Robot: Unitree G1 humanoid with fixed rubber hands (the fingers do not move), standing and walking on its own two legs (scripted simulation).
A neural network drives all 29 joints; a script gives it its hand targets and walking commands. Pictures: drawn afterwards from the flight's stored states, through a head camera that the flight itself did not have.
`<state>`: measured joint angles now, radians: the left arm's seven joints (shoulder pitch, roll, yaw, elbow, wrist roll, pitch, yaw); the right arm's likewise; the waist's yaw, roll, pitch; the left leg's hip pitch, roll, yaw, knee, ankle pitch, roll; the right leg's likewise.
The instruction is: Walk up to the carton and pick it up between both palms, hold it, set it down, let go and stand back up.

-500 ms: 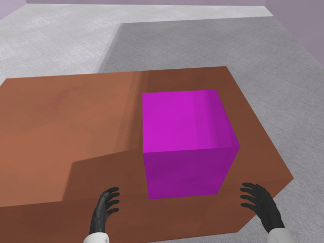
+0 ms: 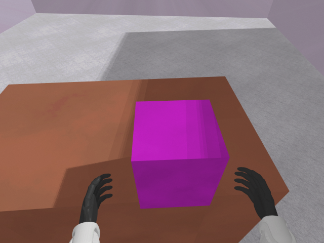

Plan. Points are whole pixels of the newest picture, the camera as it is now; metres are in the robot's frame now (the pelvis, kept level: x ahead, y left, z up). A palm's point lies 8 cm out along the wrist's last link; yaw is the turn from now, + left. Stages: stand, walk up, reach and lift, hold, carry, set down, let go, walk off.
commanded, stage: reach and lift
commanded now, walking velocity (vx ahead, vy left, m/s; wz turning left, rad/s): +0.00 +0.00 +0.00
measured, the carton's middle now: (174, 155) +0.36 +0.00 +0.00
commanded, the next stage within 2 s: none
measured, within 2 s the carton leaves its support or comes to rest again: neither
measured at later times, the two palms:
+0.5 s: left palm (88, 169) +0.26 +0.20 +0.09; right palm (258, 165) +0.27 -0.19 +0.09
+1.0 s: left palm (86, 129) +0.33 +0.20 +0.15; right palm (261, 123) +0.35 -0.20 +0.15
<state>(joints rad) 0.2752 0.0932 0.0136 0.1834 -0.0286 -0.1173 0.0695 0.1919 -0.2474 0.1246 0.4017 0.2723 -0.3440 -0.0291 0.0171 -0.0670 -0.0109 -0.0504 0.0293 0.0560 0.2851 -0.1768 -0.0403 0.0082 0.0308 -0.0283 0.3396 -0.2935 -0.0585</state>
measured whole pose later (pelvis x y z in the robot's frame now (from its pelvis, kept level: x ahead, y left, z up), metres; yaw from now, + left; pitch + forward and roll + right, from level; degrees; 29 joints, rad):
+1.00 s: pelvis -0.05 +0.01 +0.00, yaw -2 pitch +2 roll +0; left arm -0.51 0.20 0.20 0.10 -0.12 0.66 0.10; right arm -0.65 -0.40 0.11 0.48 0.46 0.31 -0.10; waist 0.00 -0.02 -0.01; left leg -0.24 0.06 0.08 0.32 -0.11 -0.03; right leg -0.18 0.06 0.00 0.35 -0.21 -0.05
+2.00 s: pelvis -0.05 +0.02 -0.01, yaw +0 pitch +13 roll -1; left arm -0.76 0.13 0.11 0.83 -0.06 0.11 0.14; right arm -0.86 -0.28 -0.03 1.07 0.23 -0.02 -0.02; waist 0.04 0.01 -0.13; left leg -0.53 0.06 0.04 0.42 -0.12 -0.02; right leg -0.42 0.06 -0.04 0.38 -0.18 -0.04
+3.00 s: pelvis -0.05 +0.02 +0.00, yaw -2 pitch +13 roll +0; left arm -0.76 -0.06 0.47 0.95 0.32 -0.21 0.10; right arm -0.84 -0.04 -0.40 1.04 -0.24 -0.21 -0.04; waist 0.02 0.01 -0.10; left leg -0.49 0.06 0.08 0.34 -0.09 -0.01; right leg -0.42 0.05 0.00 0.36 -0.17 -0.04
